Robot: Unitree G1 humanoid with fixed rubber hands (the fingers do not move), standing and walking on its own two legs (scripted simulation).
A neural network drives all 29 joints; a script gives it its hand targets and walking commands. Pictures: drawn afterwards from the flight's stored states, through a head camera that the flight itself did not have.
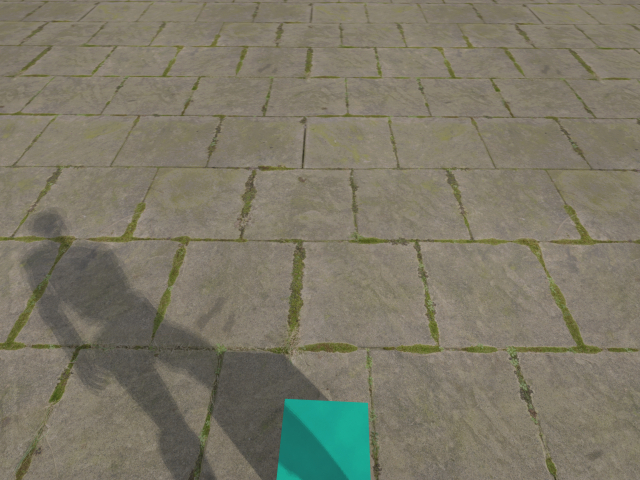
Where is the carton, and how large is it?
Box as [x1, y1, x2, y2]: [276, 399, 370, 479]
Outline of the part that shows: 285,399 276,479 370,479 367,403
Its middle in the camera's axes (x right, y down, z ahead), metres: +0.01 +0.55 +1.00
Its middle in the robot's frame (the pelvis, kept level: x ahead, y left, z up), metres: +0.30 +0.01 -0.64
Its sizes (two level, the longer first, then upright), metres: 0.210 0.200 0.250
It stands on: the floor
